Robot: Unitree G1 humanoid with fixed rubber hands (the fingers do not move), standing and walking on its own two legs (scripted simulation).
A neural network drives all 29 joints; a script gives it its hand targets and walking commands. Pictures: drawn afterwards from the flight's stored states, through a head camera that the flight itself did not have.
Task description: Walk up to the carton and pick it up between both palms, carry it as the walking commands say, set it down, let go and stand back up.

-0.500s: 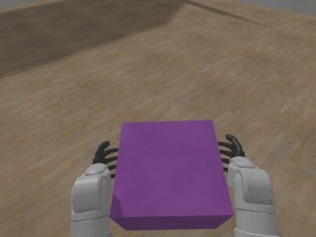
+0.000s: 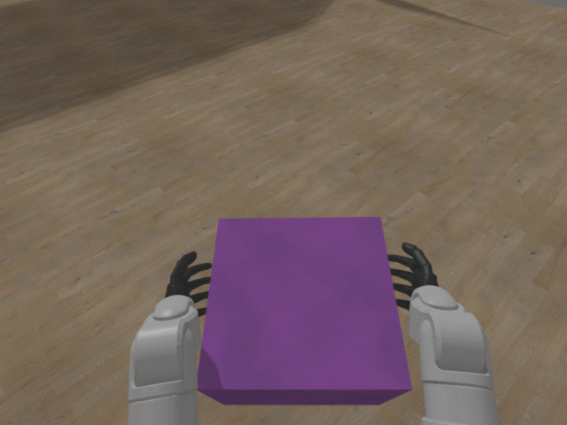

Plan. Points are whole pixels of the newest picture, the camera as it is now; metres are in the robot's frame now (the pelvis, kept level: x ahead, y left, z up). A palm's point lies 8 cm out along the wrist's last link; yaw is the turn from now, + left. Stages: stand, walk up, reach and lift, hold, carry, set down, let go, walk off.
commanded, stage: carry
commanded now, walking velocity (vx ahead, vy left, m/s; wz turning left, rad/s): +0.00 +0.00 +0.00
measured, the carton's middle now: (300, 313) +0.31 +0.00 -0.02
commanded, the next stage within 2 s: none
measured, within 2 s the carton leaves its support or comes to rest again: neither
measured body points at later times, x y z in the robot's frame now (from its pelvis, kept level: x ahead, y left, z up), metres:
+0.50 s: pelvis -0.05 -0.01 -0.01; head -0.06 -0.01 +0.44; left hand +0.24 +0.16 +0.03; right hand +0.24 -0.17 +0.03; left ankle -0.05 +0.11 -0.74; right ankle -0.07 -0.10 -0.74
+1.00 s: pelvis -0.07 -0.01 +0.00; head -0.08 -0.02 +0.45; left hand +0.22 +0.15 +0.02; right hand +0.22 -0.18 +0.02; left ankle -0.05 +0.11 -0.74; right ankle -0.07 -0.10 -0.74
